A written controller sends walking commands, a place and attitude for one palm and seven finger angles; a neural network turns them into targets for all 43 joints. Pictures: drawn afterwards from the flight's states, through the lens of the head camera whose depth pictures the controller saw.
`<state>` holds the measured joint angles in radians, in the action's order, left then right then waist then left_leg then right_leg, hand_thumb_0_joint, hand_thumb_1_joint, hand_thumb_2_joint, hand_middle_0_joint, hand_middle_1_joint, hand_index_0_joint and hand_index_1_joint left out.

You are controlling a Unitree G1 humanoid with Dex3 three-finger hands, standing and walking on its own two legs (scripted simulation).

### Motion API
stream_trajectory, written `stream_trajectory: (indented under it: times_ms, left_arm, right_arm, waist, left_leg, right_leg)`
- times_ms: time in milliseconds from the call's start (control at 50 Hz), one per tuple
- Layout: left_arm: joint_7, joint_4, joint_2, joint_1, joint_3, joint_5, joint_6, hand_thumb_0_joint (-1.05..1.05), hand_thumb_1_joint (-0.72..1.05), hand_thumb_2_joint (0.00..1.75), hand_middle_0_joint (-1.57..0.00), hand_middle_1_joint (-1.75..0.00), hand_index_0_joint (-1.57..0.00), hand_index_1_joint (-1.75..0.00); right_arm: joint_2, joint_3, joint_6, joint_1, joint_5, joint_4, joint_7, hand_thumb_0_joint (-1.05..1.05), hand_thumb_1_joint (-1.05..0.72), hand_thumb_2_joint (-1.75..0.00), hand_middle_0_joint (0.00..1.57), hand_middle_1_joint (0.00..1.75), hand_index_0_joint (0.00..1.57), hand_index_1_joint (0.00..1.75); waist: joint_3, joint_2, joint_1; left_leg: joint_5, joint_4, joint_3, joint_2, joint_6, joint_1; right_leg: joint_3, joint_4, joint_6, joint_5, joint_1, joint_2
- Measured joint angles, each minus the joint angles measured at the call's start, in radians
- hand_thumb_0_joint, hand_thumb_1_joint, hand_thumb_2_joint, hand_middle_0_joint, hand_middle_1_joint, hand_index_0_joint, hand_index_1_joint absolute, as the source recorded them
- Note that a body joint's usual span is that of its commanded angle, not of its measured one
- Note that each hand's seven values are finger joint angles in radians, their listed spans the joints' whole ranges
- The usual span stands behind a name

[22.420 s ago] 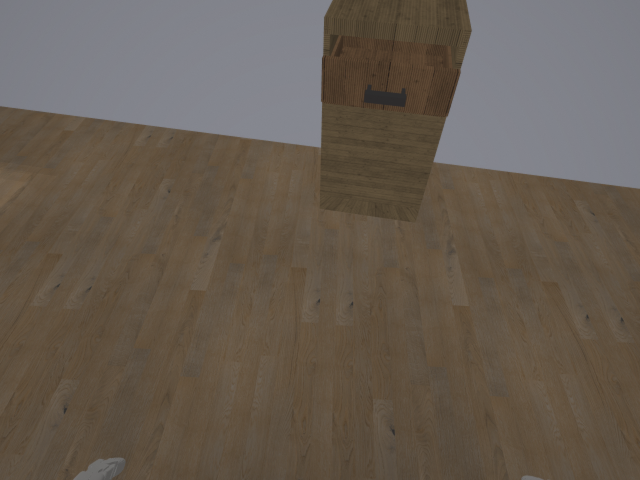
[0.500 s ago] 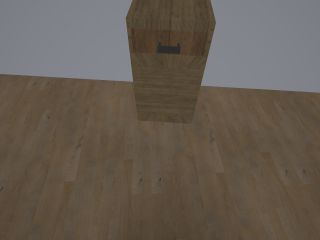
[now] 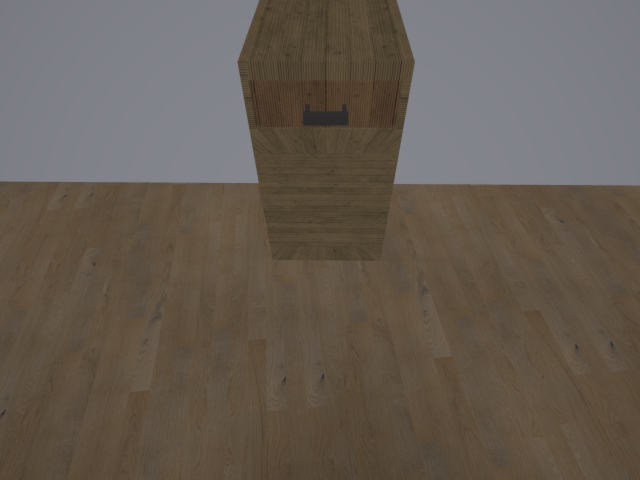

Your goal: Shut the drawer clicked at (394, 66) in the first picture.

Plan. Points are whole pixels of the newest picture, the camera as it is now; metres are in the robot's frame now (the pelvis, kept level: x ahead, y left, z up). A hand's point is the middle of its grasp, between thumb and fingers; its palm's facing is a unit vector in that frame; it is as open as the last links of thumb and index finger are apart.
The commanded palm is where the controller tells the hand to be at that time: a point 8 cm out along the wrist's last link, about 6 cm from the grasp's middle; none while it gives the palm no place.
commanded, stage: let the arm hang, fingers relaxed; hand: left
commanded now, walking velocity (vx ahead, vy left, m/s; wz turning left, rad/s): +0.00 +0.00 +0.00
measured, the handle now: (325, 113) +0.98 +0.04 -0.09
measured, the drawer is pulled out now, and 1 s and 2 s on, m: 0.00 0.00 0.00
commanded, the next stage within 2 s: look to check the result in 0.12 s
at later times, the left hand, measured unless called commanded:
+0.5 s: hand out of the picture +0.07 +0.21 -0.16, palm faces +0.01 -0.95 -0.30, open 7.3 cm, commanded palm none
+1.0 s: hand out of the picture +0.11 +0.22 -0.15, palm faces +0.00 -0.94 -0.33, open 7.3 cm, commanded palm none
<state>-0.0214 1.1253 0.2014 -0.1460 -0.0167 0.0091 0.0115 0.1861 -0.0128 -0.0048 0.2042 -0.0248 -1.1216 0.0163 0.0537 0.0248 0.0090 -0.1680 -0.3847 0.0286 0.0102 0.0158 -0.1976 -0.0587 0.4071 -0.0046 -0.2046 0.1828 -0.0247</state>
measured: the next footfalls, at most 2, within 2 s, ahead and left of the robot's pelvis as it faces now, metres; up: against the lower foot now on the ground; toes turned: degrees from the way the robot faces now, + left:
none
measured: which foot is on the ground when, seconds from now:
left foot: down 0.00-1.00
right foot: down 0.00-1.00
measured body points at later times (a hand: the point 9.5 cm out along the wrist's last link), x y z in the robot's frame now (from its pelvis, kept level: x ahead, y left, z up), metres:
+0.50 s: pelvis +0.02 -0.01 +0.00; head +0.05 -0.02 +0.45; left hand +0.07 +0.26 -0.14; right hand +0.06 -0.28 -0.15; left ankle +0.03 +0.11 -0.74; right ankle +0.01 -0.12 -0.74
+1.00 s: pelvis +0.03 -0.02 +0.00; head +0.05 -0.03 +0.45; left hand +0.11 +0.26 -0.13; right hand +0.09 -0.30 -0.15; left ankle +0.03 +0.11 -0.74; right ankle +0.01 -0.12 -0.74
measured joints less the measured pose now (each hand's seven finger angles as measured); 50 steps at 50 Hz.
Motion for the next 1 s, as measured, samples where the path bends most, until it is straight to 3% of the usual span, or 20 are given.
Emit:
stream_trajectory:
  times_ms: [200,620,1000]
  left_arm:
    - [0.001,0.002,0.003,0.003,-0.001,0.000,0.004,0.00,0.91,0.90,-0.20,-0.30,-0.21,-0.30]
    - [0.004,0.020,0.068,0.012,-0.007,-0.002,0.005,0.00,0.91,0.90,-0.20,-0.30,-0.21,-0.30]
    - [0.007,0.000,0.086,0.051,-0.004,-0.002,0.011,0.00,0.91,0.90,-0.21,-0.30,-0.21,-0.30]
  right_arm:
    - [0.023,-0.002,-0.003,-0.027,0.000,-0.003,0.002,0.01,-0.91,-0.90,0.20,0.30,0.20,0.30]
    - [0.090,-0.001,0.001,-0.055,0.002,-0.011,0.000,0.01,-0.91,-0.90,0.20,0.30,0.20,0.30]
    - [0.111,0.003,-0.002,-0.077,0.002,-0.002,-0.004,0.01,-0.91,-0.90,0.20,0.30,0.20,0.30]
  waist:
    - [0.004,-0.001,-0.002]
    - [0.018,0.002,-0.007]
    - [0.007,0.001,-0.002]
  left_leg:
    - [-0.008,0.018,0.000,-0.008,-0.007,0.027]
    - [-0.010,0.052,-0.006,-0.022,-0.022,0.062]
    - [-0.008,0.077,-0.007,-0.029,-0.030,0.085]
  right_leg:
    - [0.000,-0.025,-0.005,-0.004,-0.029,0.009]
    - [-0.005,-0.068,-0.018,-0.003,-0.069,0.025]
    - [-0.006,-0.090,-0.025,-0.002,-0.090,0.033]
